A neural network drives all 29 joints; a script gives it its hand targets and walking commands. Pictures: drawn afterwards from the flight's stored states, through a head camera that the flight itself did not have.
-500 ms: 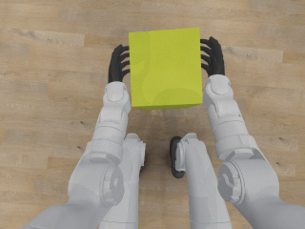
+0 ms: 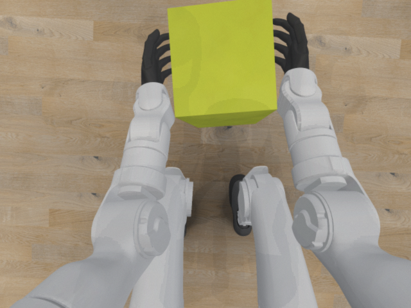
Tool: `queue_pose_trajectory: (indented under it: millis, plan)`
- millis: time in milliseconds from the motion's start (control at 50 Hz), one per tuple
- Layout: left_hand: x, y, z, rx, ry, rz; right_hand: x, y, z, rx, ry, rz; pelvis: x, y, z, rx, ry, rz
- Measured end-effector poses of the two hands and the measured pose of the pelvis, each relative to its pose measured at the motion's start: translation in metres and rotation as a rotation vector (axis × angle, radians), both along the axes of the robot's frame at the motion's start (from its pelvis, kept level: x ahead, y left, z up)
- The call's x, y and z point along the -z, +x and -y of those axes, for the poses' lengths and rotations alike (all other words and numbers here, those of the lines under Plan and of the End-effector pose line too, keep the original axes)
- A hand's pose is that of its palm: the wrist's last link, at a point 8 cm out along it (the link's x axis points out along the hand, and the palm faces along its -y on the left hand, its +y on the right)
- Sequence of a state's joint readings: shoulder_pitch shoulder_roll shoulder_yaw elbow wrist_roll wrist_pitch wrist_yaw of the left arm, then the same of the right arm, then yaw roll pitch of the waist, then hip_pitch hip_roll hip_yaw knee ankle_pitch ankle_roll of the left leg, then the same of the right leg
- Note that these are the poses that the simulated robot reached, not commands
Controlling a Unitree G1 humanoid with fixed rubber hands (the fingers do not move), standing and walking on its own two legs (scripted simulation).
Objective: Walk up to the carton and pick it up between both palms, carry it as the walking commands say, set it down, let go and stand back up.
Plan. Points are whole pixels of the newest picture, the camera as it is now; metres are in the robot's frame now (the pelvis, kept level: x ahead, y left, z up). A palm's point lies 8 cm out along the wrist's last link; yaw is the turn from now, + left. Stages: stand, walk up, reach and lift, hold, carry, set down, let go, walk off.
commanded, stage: set down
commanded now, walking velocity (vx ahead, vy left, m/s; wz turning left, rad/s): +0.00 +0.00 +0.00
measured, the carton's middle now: (223, 82) +0.49 +0.00 -0.22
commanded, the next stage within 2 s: none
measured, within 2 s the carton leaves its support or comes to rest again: rests again in 1.50 s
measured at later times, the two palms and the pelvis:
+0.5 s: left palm (164, 75) +0.50 +0.12 -0.22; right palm (283, 63) +0.52 -0.12 -0.20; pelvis -0.01 +0.00 -0.06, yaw +0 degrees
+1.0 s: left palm (165, 74) +0.51 +0.12 -0.26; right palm (274, 65) +0.53 -0.12 -0.25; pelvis -0.02 +0.00 -0.10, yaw -1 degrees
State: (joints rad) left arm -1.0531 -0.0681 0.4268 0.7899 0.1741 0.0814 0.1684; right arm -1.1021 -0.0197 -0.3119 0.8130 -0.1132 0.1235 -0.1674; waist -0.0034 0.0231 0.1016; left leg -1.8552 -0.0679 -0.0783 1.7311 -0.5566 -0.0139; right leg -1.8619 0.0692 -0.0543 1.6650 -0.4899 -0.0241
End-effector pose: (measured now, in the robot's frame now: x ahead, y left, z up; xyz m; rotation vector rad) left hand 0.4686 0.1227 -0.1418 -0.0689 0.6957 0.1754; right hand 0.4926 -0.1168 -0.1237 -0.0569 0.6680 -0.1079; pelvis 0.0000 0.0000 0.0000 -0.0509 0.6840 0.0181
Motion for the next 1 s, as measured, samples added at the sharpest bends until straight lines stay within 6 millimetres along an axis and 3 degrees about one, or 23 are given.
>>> queue_pose_trajectory:
  millis: [600, 760, 1000]
  plan:
    - [0.089, 0.036, 0.003, 0.017, 0.020, -0.014, 0.092, 0.035, 0.003, -0.013, 0.010, -0.013, 0.075, -0.005, 0.003, 0.020, 0.016, -0.029]
    - [0.114, 0.035, 0.004, 0.025, 0.019, -0.037, 0.119, 0.031, 0.004, -0.009, 0.010, -0.036, 0.089, -0.007, 0.002, 0.024, 0.016, -0.020]
    - [0.122, 0.041, 0.001, 0.025, 0.029, -0.005, 0.128, 0.038, 0.001, -0.008, 0.028, -0.006, 0.105, -0.016, 0.002, 0.026, 0.021, 0.032]
